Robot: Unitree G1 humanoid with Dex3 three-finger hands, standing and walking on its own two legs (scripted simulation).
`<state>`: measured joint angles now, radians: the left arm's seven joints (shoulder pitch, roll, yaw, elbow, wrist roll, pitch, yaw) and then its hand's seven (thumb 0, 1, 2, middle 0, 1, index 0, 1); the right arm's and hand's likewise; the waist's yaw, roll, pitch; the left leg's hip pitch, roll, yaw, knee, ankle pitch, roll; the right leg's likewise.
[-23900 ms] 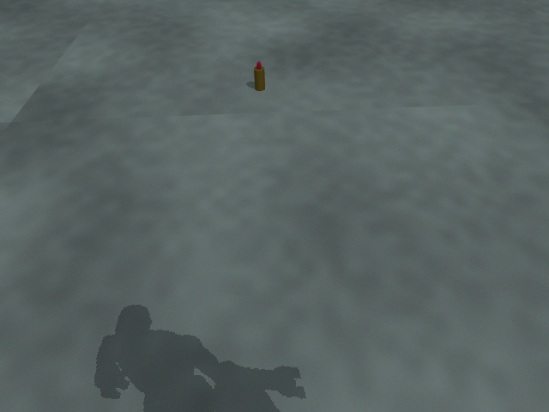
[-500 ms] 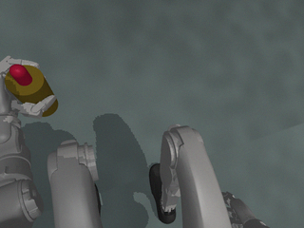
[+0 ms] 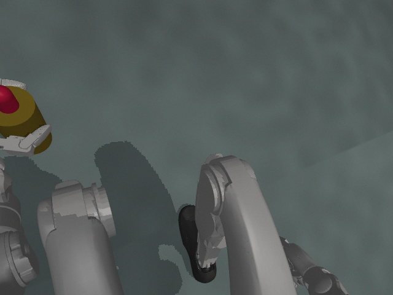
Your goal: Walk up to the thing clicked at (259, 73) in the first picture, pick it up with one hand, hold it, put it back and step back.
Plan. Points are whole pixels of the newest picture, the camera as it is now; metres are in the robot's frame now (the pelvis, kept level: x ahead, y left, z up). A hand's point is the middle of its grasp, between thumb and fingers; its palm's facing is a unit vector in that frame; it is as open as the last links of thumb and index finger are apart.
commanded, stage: lower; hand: left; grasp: from the side
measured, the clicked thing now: (18, 119) +0.45 +0.25 -0.13
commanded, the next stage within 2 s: loosen in 0.90 s
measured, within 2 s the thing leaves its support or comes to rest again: rests again in 1.42 s
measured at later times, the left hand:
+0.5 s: hand (30, 124) +0.45 +0.25 -0.17, palm faces +0.15 -0.99 -0.01, open 9.8 cm
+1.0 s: hand (35, 126) +0.46 +0.24 -0.19, palm faces +0.18 -0.98 -0.01, open 9.8 cm
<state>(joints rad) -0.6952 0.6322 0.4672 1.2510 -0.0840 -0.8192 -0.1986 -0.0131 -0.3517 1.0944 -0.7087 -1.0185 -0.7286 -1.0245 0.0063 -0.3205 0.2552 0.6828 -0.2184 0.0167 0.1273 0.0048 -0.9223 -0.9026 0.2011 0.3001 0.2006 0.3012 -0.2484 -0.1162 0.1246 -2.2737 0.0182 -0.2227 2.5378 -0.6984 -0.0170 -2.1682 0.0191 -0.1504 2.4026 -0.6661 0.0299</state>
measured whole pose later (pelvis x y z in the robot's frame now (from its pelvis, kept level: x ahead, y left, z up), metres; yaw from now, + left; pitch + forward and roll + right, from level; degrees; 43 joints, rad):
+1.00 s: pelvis -0.01 +0.01 -0.01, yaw -5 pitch +15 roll -17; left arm -0.73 0.83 0.42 1.44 -0.07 -1.00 -0.06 -0.01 -0.36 1.10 -0.72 -1.01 -0.74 -1.01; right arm -0.15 -0.35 0.50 0.59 -0.35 0.02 0.13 0.00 -0.91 -0.90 0.20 0.30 0.20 0.30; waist -0.28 -0.26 0.30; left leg -2.23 0.01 -0.36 2.64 -0.72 -0.01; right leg -2.07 0.06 -0.25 2.39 -0.64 0.07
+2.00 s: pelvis -0.01 +0.01 +0.00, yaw -4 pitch +19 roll -16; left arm -0.62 0.80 0.44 1.17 -0.17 -0.80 -0.26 -0.01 -0.48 0.07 -0.10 -0.05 -0.09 -0.05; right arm -0.06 -0.36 0.37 0.58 -0.23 0.06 0.10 0.00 -0.90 -0.90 0.21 0.30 0.20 0.30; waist -0.21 -0.15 0.15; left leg -2.24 0.03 -0.29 2.57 -0.70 0.01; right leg -2.09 0.05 -0.21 2.35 -0.64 0.06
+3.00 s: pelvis +0.06 +0.00 +0.35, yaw +10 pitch +20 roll -2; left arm 0.18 0.29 0.10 0.29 0.00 0.19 0.16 -0.01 -0.48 0.09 -0.07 -0.07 -0.06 -0.07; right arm 0.21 -0.23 0.01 0.51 0.05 0.00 -0.13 0.01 -0.90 -0.90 0.20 0.30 0.20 0.30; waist -0.06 0.01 -0.16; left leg -1.09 0.04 -0.04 1.32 -0.57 -0.02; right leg -1.05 0.00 -0.05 1.27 -0.56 0.00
